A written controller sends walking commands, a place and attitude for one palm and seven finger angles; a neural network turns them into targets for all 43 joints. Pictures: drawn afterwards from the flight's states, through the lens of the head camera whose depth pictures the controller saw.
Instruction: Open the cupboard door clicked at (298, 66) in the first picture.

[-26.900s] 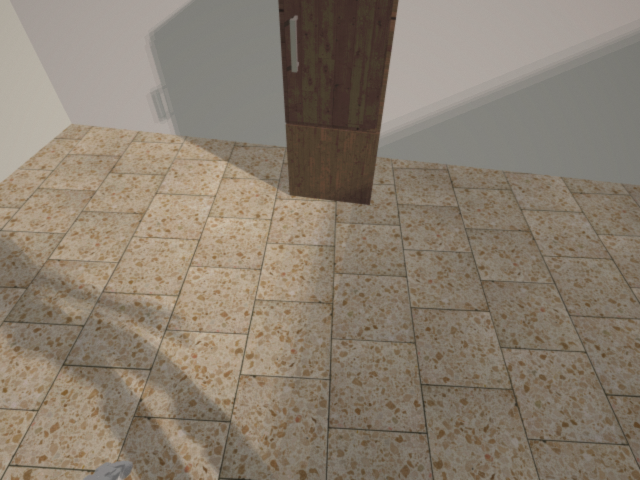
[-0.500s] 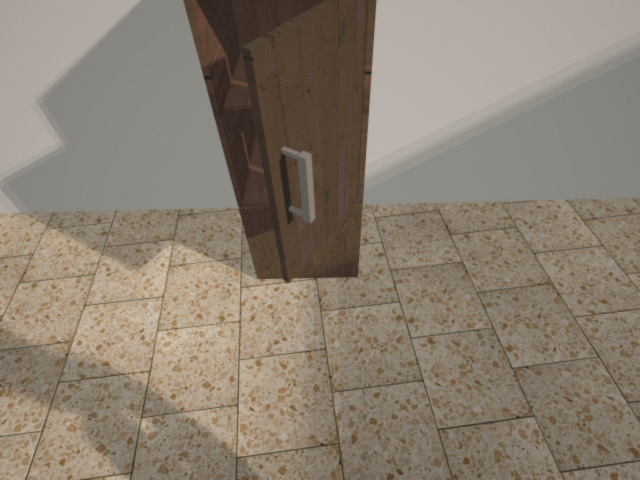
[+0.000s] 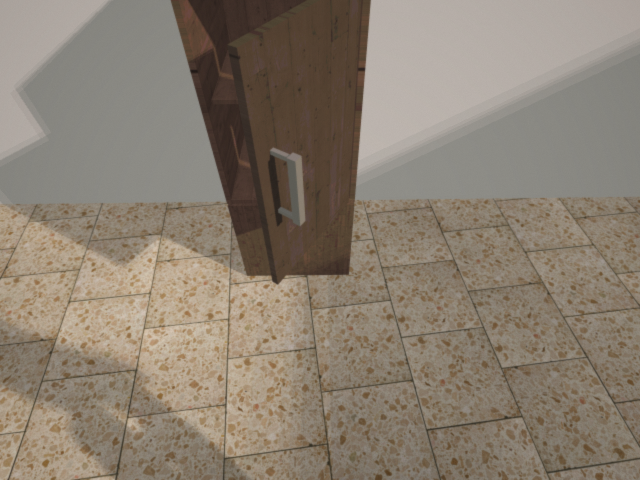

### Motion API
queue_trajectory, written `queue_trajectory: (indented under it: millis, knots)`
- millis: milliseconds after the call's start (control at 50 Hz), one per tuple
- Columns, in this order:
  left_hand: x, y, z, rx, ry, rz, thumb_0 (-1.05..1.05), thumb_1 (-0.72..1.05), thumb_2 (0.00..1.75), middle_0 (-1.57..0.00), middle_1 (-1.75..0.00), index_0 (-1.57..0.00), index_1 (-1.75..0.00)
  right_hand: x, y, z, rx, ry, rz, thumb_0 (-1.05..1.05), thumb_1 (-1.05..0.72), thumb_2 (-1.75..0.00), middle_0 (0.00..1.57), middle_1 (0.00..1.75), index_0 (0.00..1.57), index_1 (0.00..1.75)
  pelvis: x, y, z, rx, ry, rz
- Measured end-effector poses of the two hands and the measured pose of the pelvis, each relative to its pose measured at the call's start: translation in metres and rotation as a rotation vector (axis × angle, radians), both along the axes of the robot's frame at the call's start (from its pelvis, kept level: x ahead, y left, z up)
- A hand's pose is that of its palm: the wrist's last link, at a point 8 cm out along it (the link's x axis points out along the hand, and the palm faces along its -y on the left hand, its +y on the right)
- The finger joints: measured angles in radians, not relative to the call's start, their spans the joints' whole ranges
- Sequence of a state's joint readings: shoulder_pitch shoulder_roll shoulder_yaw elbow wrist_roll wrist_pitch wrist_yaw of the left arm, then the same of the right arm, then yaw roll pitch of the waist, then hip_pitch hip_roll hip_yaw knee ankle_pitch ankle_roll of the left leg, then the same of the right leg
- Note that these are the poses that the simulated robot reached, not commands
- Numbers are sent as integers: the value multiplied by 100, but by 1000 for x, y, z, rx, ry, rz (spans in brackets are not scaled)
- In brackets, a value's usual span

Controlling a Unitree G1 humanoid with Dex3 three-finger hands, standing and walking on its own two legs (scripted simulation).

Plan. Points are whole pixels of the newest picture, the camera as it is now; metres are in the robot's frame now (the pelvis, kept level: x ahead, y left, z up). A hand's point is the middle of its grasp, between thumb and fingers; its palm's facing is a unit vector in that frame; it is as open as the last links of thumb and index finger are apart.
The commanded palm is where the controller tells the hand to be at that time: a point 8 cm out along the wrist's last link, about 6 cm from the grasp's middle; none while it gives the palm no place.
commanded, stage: look to check the result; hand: left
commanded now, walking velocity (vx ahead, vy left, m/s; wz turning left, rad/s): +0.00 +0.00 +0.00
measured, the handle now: (288, 188) +0.63 +0.10 -0.04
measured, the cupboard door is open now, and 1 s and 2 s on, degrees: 57 57 57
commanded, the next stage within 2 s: walk to a spot facing it in 0.32 s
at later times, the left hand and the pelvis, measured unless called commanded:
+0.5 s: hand out of the picture +0.07 +0.21 -0.16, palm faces -0.01 -0.96 -0.30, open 7.4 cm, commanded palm none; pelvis +0.02 -0.01 +0.00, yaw -1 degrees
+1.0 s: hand out of the picture +0.11 +0.17 -0.18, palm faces -0.19 -0.93 -0.31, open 7.4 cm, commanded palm none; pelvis +0.00 -0.03 -0.03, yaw -15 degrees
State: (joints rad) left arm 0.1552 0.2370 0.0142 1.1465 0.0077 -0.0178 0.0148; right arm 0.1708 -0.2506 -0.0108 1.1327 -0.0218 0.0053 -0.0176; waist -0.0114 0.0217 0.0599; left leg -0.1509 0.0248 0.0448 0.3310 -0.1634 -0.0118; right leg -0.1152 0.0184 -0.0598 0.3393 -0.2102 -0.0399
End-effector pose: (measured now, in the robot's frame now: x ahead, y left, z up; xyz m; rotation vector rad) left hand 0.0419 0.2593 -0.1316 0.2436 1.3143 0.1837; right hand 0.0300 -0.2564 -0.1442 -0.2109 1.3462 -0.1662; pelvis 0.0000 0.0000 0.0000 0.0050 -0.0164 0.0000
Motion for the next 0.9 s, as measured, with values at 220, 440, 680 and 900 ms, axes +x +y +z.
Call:
queue_trajectory:
  millis: [220,440,680,900]
  knots:
    - [3,3,4,23,17,9,1,91,90,-20,-30,-20,-30,16,-2,-2,10,-5,10,1,-91,-90,20,30,20,30,9,-4,0,1,6,1]
    - [20,-2,4,19,-5,-3,1,91,90,-20,-30,-20,-30,27,-7,-1,1,-17,4,1,-91,-90,20,30,20,30,18,-7,0,2,8,-5]
    - [33,-14,-9,-12,25,-47,1,91,90,-20,-30,-20,-30,9,0,-7,-1,-26,-104,0,-91,-90,20,30,20,30,17,-6,-7,-2,12,-91]
    - [63,-31,-12,-8,6,-159,1,91,90,-20,-30,-20,-30,-51,-7,-25,12,21,-219,1,-90,-90,20,30,20,30,1,-14,-19,26,14,-207]
